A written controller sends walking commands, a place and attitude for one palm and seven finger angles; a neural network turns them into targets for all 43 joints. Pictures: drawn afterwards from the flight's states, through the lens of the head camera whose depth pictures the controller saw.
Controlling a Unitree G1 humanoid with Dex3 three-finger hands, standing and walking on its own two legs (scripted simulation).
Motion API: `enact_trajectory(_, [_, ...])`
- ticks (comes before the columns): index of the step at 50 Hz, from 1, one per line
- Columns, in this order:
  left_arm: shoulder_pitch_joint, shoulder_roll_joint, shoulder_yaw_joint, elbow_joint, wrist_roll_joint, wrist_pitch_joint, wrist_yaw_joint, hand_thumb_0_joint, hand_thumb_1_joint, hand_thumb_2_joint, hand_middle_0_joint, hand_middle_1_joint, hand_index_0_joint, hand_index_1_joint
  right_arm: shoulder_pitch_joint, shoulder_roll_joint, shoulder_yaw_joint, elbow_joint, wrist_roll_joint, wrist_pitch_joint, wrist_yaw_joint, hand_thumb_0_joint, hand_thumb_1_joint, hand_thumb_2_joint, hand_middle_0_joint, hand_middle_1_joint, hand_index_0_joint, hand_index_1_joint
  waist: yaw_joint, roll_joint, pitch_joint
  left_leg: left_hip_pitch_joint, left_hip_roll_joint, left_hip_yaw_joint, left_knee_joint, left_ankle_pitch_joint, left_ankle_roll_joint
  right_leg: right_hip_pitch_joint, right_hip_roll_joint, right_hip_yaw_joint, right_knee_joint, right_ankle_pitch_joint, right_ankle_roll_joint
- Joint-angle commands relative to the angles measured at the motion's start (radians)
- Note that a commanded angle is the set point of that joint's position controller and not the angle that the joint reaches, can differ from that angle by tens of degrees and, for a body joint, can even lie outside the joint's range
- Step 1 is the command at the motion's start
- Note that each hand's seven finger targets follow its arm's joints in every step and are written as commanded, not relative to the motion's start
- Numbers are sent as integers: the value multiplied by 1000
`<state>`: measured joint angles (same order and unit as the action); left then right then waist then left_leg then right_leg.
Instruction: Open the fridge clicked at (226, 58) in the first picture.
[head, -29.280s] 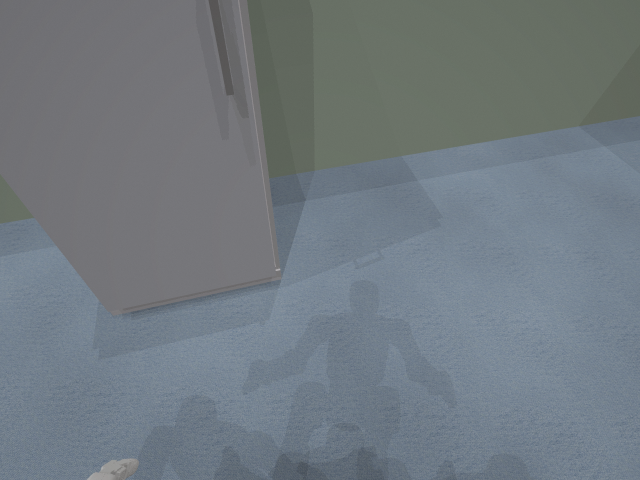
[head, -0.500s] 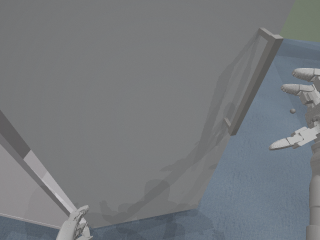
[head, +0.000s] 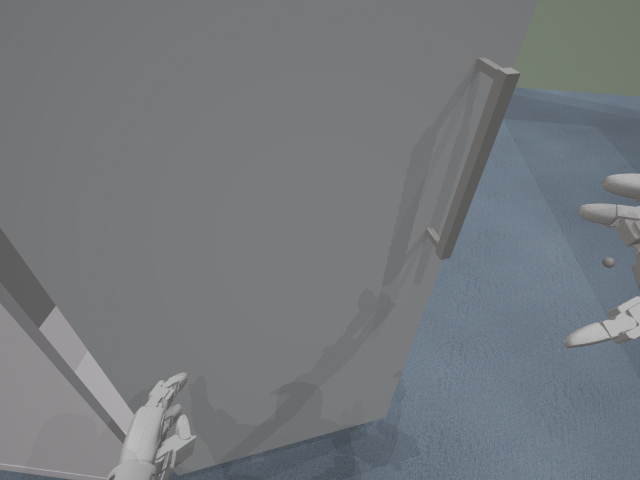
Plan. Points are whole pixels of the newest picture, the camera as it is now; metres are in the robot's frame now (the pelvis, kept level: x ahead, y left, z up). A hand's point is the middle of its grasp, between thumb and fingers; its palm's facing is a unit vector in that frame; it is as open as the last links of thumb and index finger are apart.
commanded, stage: slip the hand off the handle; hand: right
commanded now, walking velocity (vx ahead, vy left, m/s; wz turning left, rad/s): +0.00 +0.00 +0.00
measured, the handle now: (461, 172) +0.44 -0.17 +0.21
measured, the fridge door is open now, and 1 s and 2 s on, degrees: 68 68 68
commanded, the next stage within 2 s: draw the hand back to the body in 0.06 s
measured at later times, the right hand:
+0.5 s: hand (621, 288) +0.25 -0.27 +0.21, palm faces +0.04 +0.99 -0.12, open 14.7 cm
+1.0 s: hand (629, 319) +0.23 -0.29 +0.18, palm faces +0.46 +0.84 -0.29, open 12.6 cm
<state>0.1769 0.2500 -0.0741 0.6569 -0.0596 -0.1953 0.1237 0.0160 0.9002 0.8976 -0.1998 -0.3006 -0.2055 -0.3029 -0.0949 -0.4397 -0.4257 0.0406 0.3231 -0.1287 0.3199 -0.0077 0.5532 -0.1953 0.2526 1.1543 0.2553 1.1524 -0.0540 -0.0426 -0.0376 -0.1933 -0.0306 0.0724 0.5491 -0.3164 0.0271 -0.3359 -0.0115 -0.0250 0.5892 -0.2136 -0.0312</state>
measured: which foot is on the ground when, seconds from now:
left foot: down 0.00-1.00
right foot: down 0.00-1.00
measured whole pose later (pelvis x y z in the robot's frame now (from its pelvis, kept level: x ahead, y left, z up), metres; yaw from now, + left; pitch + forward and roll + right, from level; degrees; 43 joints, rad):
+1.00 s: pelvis +0.01 -0.02 +0.01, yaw +1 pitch -5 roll +1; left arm 0.23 0.23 -0.06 0.69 -0.01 -0.17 0.08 0.02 0.90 0.90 -0.20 -0.30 -0.21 -0.30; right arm 0.30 -0.35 -0.33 -0.33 0.09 -0.07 -0.10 0.00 0.09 -0.42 0.24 0.89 0.24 0.88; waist -0.07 -0.04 0.01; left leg -0.09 0.00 0.04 0.46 -0.29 -0.01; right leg -0.22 0.02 -0.05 0.50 -0.20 -0.06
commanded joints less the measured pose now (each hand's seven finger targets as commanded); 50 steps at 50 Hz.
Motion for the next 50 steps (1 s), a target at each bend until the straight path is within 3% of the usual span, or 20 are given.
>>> enact_trajectory(1, [-146,121,52,-154,6,-66,14,0,900,900,-200,-300,-200,-300,-252,-283,-122,-230,29,-55,2,0,550,-200,250,1150,250,1150,-1,-34,-129,-126,46,-90,-146,21,-7,166,-17,61,-73,-20,-4])
enact_trajectory(9, [-135,118,49,-160,6,-94,14,0,900,900,-200,-300,-200,-300,-254,-233,-84,-289,34,-44,9,0,550,-200,250,1150,250,1150,3,-50,-152,-145,35,-56,-109,90,-10,204,-14,73,-76,29,-6])
enact_trajectory(10, [-146,134,49,-169,-17,-92,16,0,900,900,-200,-300,-200,-300,-111,-289,-87,-141,26,107,40,0,550,-200,250,1150,250,1150,-28,-93,-147,-106,48,-63,-114,86,-7,188,-26,81,-115,-16,-2])
enact_trajectory(11, [-155,134,45,-188,-25,-84,18,0,900,900,-200,-300,-200,-300,-107,-258,-78,-208,34,176,54,0,550,-200,250,1150,250,1150,-34,-105,-143,-79,56,-63,-126,120,-9,191,-20,77,-112,19,-4])
enact_trajectory(13, [-173,132,38,-213,-33,-87,22,0,900,900,-200,-300,-200,-300,-194,-301,-88,-321,39,269,65,0,550,-200,250,1150,250,1150,-21,-45,-160,-79,49,-49,-128,140,-18,207,-17,82,-113,50,-11])
enact_trajectory(16, [-187,129,27,-220,-34,-100,11,0,900,900,-200,-300,-200,-300,-145,-332,-144,-403,80,371,84,0,550,-200,250,1150,250,1150,-28,-53,-207,-55,48,-48,-123,196,-16,262,-14,89,-100,114,-13])
enact_trajectory(17, [-181,126,24,-223,-33,-107,6,0,900,900,-200,-300,-200,-300,-160,-344,-165,-468,88,371,83,0,550,-200,250,1150,250,1150,-23,-49,-237,-49,44,-33,-111,232,-15,285,-11,90,-95,149,-12])
enact_trajectory(21, [-164,128,29,-197,-26,-116,-10,0,900,900,-200,-300,-200,-300,-32,-302,-187,-409,105,359,63,0,550,-200,250,1150,250,1150,-27,-15,-151,-91,33,-30,-123,210,-12,265,-17,93,-91,134,-6])
enact_trajectory(24, [-159,130,27,-190,-34,-109,-12,0,900,900,-200,-300,-200,-300,-71,-259,-125,-345,90,392,64,0,550,-200,250,1150,250,1150,-4,-20,-56,-156,31,-22,-132,114,-18,219,-17,103,-118,31,0])
enact_trajectory(27, [-164,131,28,-205,-35,-105,-10,0,900,900,-200,-300,-200,-300,-90,-247,-80,-415,66,410,67,0,550,-200,250,1150,250,1150,-2,-71,-82,-142,40,-29,-129,112,-13,240,-13,104,-114,28,-4])
enact_trajectory(29, [-172,125,24,-221,-33,-111,-6,0,900,900,-200,-300,-200,-300,-125,-245,-54,-507,59,399,68,0,550,-200,250,1150,250,1150,2,-73,-114,-139,36,-25,-123,98,-13,267,-12,117,-121,9,-6])
enact_trajectory(32, [-166,126,23,-216,-24,-111,-2,0,900,900,-200,-300,-200,-300,-69,-285,-116,-542,66,378,59,0,441,-252,246,1086,246,1086,-7,-48,-151,-111,35,-22,-127,115,-12,276,-15,113,-111,45,-7])
enact_trajectory(34, [-170,123,20,-210,-24,-114,-2,0,900,900,-200,-300,-200,-300,-56,-288,-132,-520,71,368,53,0,369,-287,244,1044,244,1044,-11,-54,-119,-123,29,-16,-126,91,-12,262,-15,118,-123,18,-2])
enact_trajectory(35, [-150,99,33,-197,30,-114,-28,0,900,900,-200,-300,-200,-300,-84,-304,-120,-665,-121,216,-158,0,332,-305,242,1023,242,1023,-27,-59,-9,-146,40,-50,-185,72,-2,175,-25,119,-127,-7,8])
enact_trajectory(37, [-127,100,42,-156,32,-94,-39,0,900,900,-200,-300,-200,-300,120,-140,-43,-528,-154,150,-300,0,260,-340,240,980,240,980,-7,-16,26,-143,58,-49,-188,36,5,163,-49,121,-163,-103,23])
enact_trajectory(39, [-128,102,52,-160,32,-70,-44,0,900,900,-200,-300,-200,-300,159,-129,-25,-561,-180,93,-359,0,188,-375,237,938,237,938,-6,-41,-12,-108,67,-58,-176,18,2,178,-51,113,-182,-156,15])
enact_trajectory(42, [-128,105,64,-159,37,-51,-43,0,900,900,-200,-300,-200,-300,172,-123,-8,-598,-210,34,-405,0,79,-428,234,874,234,874,-6,-93,-75,-57,68,-66,-176,36,5,220,-50,99,-201,-130,9])
enact_trajectory(45, [-134,103,68,-158,42,-48,-38,0,900,900,-200,-300,-200,-300,165,-125,0,-610,-231,-2,-431,0,-30,-480,230,810,230,810,-7,-94,-61,-44,62,-62,-172,38,7,236,-54,114,-233,-135,11])
enact_trajectory(47, [-134,104,72,-154,45,-40,-31,0,900,900,-200,-300,-200,-300,199,-134,-10,-589,-232,-8,-440,0,-102,-515,227,767,227,767,-8,-26,-50,-25,62,-60,-189,51,5,234,-55,107,-235,-95,4])
enact_trajectory(50, [-137,104,76,-149,46,-38,-33,0,900,900,-200,-300,-200,-300,221,-135,-14,-606,-241,-28,-444,0,-211,-567,224,704,224,704,-12,-51,-43,-19,59,-58,-190,69,7,254,-55,106,-242,-67,8])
